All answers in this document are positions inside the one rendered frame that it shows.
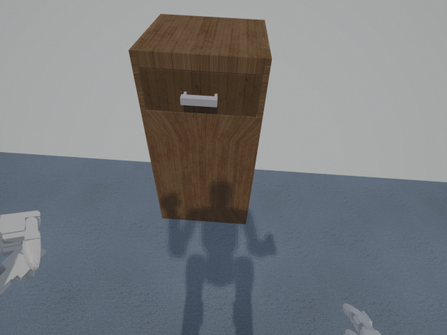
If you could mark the drawer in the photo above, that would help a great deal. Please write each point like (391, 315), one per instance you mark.
(238, 93)

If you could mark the right robot hand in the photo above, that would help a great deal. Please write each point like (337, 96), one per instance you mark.
(360, 320)

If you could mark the left robot hand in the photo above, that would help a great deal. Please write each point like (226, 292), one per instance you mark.
(20, 238)

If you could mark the cabinet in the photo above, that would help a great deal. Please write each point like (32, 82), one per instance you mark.
(203, 164)

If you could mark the handle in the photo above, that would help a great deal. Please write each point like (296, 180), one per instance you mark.
(196, 100)

